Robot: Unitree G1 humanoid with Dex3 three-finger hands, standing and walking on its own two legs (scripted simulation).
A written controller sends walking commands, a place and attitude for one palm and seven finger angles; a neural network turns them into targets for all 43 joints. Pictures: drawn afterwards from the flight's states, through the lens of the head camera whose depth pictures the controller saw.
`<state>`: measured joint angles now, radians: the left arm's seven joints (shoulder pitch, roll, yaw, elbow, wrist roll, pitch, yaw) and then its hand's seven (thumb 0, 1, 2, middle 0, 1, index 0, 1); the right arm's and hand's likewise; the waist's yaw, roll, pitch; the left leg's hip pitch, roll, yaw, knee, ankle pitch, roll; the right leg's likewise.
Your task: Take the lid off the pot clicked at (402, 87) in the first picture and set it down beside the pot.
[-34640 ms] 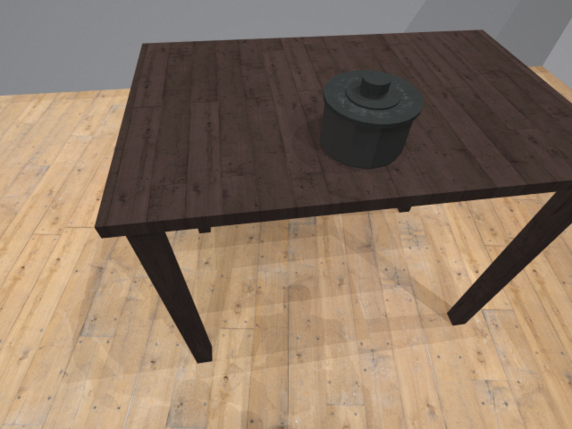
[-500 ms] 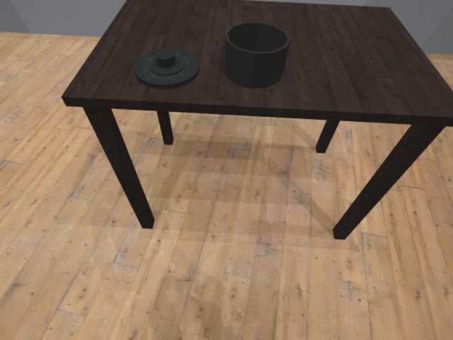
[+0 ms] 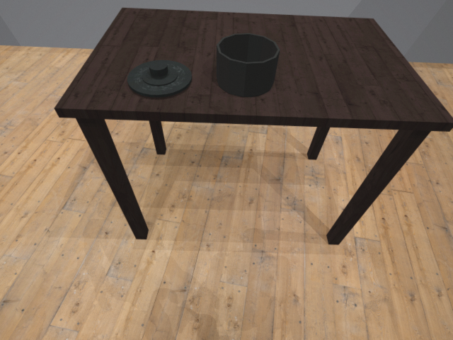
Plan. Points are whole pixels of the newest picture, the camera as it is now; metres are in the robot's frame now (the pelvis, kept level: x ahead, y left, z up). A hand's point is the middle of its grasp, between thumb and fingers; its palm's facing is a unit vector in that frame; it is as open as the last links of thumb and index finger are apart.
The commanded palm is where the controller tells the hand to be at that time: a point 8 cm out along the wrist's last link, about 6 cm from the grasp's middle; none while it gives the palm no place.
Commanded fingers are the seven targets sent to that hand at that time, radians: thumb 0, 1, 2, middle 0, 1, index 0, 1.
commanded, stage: let the arm hang, fingers relaxed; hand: left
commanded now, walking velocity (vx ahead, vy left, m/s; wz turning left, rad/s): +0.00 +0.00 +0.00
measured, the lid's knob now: (158, 68) +0.76 +0.22 +0.06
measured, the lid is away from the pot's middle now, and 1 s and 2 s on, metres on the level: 0.24 0.24 0.24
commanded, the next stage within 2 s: look to check the result in 0.82 s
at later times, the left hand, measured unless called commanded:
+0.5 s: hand out of the picture -0.01 +0.16 -0.18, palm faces +0.03 -0.98 -0.17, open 7.4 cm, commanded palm none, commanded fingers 0.00 0.90 0.90 -0.20 -0.30 -0.20 -0.30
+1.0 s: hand out of the picture +0.00 +0.16 -0.18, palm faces +0.02 -0.98 -0.19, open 7.3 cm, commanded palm none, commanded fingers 0.00 0.90 0.90 -0.20 -0.30 -0.20 -0.30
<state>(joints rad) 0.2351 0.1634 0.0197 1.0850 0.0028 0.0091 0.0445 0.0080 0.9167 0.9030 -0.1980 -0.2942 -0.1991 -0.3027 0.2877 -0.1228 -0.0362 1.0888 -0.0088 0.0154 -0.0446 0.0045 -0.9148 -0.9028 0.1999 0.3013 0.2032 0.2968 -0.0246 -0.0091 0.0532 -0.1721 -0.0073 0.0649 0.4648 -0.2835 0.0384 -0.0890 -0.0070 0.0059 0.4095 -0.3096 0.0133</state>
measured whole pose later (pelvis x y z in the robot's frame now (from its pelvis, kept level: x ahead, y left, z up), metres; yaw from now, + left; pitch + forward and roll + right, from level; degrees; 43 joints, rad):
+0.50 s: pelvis +0.00 +0.00 +0.00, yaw +0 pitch +0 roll +0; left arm 0.28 0.13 0.02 1.12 0.01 0.00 0.05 0.01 0.91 0.90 -0.20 -0.29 -0.20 -0.30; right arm 0.29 -0.11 -0.04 1.11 -0.01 0.01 -0.05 0.01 -0.92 -0.90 0.20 0.30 0.20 0.30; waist -0.02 -0.01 0.06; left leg -0.17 -0.01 0.07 0.46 -0.28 0.04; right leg -0.10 -0.01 0.01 0.41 -0.31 0.01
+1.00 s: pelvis +0.00 -0.01 +0.00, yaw -1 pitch -1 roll +0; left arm 0.27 0.13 0.02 1.12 0.00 0.00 0.05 0.01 0.92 0.90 -0.20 -0.29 -0.20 -0.30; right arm 0.29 -0.11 -0.04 1.11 -0.01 0.01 -0.05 0.00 -0.91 -0.90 0.20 0.30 0.20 0.30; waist -0.02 0.00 0.06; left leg -0.16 0.00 0.07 0.45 -0.27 0.03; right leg -0.09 0.00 0.01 0.41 -0.30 0.00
